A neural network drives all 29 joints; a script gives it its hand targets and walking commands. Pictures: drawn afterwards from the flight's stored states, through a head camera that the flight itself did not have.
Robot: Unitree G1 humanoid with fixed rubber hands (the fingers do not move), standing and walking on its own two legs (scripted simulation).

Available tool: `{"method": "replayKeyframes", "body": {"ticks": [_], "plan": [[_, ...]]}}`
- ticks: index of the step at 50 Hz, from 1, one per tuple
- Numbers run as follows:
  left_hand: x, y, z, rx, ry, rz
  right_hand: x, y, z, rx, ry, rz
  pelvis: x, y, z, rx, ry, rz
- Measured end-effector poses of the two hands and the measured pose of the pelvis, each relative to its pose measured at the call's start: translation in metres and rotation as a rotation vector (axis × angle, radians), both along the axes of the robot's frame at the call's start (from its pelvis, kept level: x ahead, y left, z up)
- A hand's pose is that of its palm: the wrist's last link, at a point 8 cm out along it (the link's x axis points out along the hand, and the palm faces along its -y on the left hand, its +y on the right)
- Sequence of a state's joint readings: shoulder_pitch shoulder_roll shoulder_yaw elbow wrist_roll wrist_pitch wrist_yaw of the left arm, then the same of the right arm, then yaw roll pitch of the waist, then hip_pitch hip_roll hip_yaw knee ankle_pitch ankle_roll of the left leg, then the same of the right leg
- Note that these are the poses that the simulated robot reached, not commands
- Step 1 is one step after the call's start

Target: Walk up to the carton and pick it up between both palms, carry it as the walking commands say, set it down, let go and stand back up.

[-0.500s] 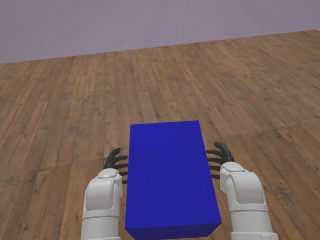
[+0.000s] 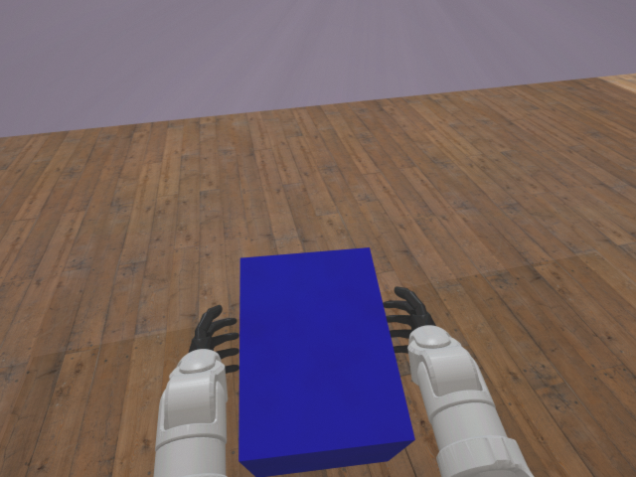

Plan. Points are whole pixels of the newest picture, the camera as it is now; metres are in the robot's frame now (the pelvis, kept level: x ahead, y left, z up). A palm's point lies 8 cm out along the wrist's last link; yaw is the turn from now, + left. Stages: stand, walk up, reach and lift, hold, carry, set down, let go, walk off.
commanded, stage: hold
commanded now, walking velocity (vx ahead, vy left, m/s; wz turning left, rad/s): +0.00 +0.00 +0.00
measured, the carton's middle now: (314, 360) +0.32 +0.07 -0.04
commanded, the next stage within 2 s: set down in 0.54 s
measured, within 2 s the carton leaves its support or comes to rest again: neither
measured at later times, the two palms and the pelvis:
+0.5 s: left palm (209, 347) +0.27 +0.21 +0.05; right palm (427, 338) +0.31 -0.08 +0.05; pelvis +0.00 +0.02 +0.00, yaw -1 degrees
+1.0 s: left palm (222, 366) +0.27 +0.19 +0.01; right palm (430, 348) +0.32 -0.09 +0.02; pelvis +0.00 +0.00 +0.00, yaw +0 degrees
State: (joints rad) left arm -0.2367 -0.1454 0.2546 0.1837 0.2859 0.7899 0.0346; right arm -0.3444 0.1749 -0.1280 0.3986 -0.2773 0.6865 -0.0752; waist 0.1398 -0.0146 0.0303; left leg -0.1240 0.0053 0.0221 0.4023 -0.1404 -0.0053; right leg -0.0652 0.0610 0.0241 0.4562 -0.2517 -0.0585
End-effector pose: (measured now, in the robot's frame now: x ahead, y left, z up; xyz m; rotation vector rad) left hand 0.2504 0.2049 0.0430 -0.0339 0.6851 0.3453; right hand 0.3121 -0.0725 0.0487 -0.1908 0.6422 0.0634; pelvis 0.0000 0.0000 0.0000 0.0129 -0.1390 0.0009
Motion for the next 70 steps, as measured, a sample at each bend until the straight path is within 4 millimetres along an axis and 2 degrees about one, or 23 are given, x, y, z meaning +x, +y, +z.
{"method": "replayKeyframes", "body": {"ticks": [8, 18, 30, 38, 53, 62, 70], "plan": [[0.013, 0.01, 0.007, -0.004, -0.003, 0.013, 0.005, 0.01, 0.012, 0.012, -0.009, -0.028, -0.001, 0.014, 0.001, -0.005, -0.027, 0.002], [0.02, 0.006, 0.005, 0.019, 0.021, -0.031, -0.001, 0.002, 0.006, 0.051, 0.003, -0.052, -0.002, 0.024, 0.003, -0.006, -0.016, -0.013], [0.021, -0.009, 0.002, 0.019, 0.027, -0.067, 0.0, -0.014, 0.003, 0.062, -0.001, -0.075, 0.0, 0.016, 0.003, -0.002, 0.011, -0.004], [0.018, -0.017, -0.009, -0.023, 0.04, -0.08, 0.001, -0.023, -0.001, 0.048, 0.022, -0.08, 0.005, 0.006, 0.002, 0.005, 0.004, -0.008], [0.021, -0.012, -0.046, -0.038, 0.071, -0.039, 0.009, -0.017, -0.044, 0.057, 0.072, -0.078, 0.0, 0.001, -0.007, 0.006, 0.063, 0.009], [0.03, -0.015, -0.081, -0.024, 0.063, -0.048, 0.009, -0.02, -0.081, 0.055, 0.069, -0.108, -0.008, 0.004, -0.017, 0.001, 0.19, 0.006], [0.035, -0.011, -0.117, -0.016, 0.037, -0.026, 0.012, -0.013, -0.116, 0.065, 0.046, -0.139, -0.022, 0.009, -0.033, -0.007, 0.327, 0.003]]}}
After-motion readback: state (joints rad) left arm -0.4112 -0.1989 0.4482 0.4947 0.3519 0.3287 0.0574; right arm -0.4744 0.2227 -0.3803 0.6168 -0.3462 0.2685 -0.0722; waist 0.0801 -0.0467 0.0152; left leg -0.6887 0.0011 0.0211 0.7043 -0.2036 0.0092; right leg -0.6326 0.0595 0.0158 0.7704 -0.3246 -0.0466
